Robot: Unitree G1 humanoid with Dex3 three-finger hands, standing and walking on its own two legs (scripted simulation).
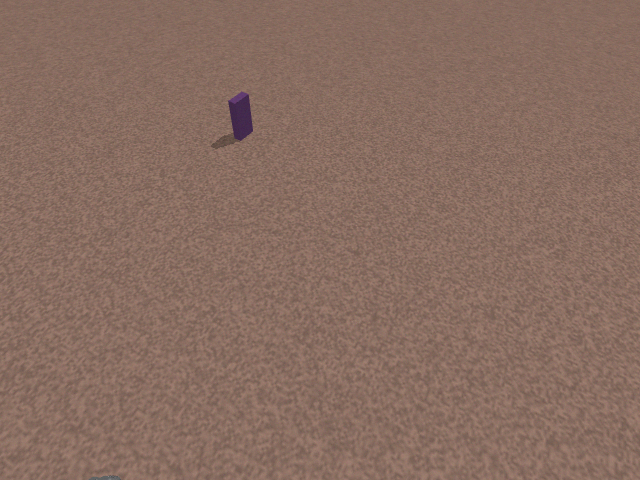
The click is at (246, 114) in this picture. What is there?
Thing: carton on end
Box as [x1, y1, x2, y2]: [228, 92, 252, 140]
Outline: 243,92 240,92 228,101 234,137 240,140 252,131 248,94
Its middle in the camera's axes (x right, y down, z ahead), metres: -0.37 -0.59 +1.94
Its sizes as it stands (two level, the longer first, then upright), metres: 0.100 0.042 0.212
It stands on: the floor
